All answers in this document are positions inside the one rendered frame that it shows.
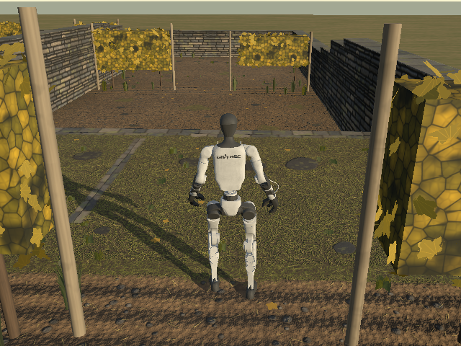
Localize robot left forearm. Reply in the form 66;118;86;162
190;173;202;196

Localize left robot hand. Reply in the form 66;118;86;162
188;192;205;207

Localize robot left upper arm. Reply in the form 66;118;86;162
195;145;214;184

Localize robot right upper arm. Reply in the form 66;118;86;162
244;144;267;184

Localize right robot hand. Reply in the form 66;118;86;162
262;196;279;214

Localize robot right forearm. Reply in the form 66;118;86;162
260;173;276;200

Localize left robot thigh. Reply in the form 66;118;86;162
206;200;221;245

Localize right robot shin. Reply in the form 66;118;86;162
245;241;256;290

